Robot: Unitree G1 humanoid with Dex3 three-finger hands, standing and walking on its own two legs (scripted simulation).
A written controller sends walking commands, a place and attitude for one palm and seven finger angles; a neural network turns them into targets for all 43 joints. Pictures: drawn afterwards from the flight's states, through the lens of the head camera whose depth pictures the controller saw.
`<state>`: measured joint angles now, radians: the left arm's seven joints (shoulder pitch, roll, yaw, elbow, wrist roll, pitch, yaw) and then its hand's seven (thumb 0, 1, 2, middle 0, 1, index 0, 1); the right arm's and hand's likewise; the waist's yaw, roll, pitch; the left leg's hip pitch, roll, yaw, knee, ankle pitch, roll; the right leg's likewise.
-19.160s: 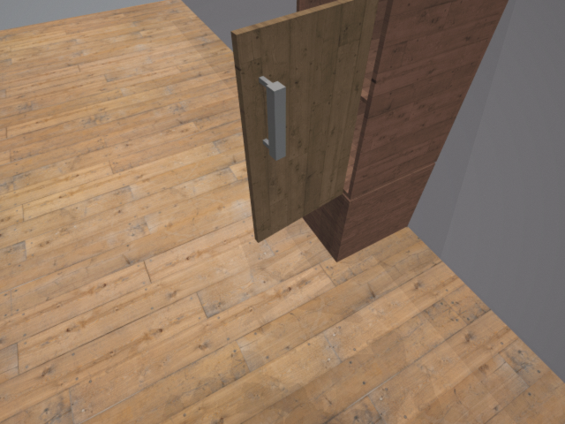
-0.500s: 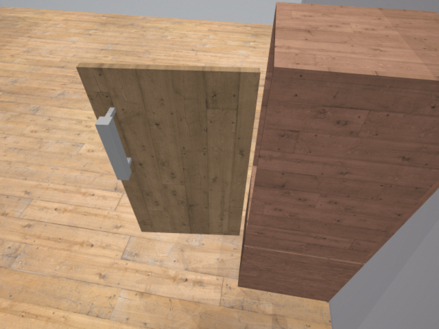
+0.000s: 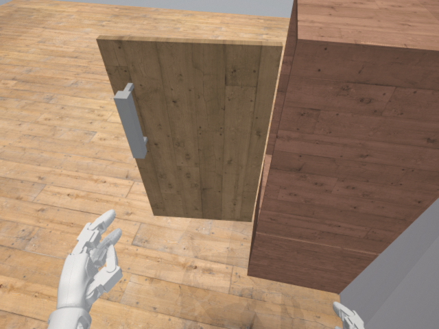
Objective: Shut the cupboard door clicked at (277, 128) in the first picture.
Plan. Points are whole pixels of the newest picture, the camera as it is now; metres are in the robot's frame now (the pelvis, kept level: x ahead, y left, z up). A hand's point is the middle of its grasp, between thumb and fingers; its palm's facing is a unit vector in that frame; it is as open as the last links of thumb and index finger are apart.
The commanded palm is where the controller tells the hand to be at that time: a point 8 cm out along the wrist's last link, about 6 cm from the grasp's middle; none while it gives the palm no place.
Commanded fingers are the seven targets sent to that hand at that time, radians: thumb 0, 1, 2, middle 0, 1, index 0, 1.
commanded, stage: raise the hand and make a fist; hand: left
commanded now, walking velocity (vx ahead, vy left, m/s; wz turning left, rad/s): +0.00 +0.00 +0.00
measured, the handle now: (135, 121) +0.51 +0.20 +0.12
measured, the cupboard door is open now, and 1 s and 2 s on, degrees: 97 97 97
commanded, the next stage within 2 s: bring the fist close to the handle in 1.70 s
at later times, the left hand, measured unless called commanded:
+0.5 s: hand (125, 285) +0.19 +0.16 +0.03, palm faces -0.06 -1.00 -0.05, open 4.7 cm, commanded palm +0.16 +0.22 +0.04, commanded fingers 0.00 0.90 0.90 -0.86 -1.02 -0.86 -1.02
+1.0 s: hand (108, 254) +0.22 +0.18 +0.08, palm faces -0.01 -1.00 -0.06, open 3.1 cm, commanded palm +0.19 +0.23 +0.09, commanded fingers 0.00 0.90 0.90 -1.30 -1.50 -1.30 -1.50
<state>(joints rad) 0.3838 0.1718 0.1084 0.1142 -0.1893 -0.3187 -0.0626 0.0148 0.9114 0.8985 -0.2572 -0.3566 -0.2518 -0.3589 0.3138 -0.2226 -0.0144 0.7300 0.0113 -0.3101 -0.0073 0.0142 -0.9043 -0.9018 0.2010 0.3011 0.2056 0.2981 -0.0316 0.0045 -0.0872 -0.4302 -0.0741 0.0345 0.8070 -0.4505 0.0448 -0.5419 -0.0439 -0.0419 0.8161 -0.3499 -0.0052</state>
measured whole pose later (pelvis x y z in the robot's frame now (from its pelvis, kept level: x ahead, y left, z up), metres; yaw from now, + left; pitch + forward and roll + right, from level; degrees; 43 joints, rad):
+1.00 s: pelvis +0.01 -0.01 +0.00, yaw +1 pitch +7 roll -2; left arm 0.40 0.27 0.18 -0.17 -0.29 -0.22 -0.28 0.02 0.90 0.90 -1.15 -1.33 -1.14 -1.33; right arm 0.26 -0.24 0.05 0.49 0.04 -0.26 -0.07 0.02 -0.90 -0.90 0.20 0.30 0.21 0.30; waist 0.02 0.03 -0.08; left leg -0.50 -0.02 -0.02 0.88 -0.50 0.04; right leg -0.57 0.00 -0.10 0.82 -0.37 -0.03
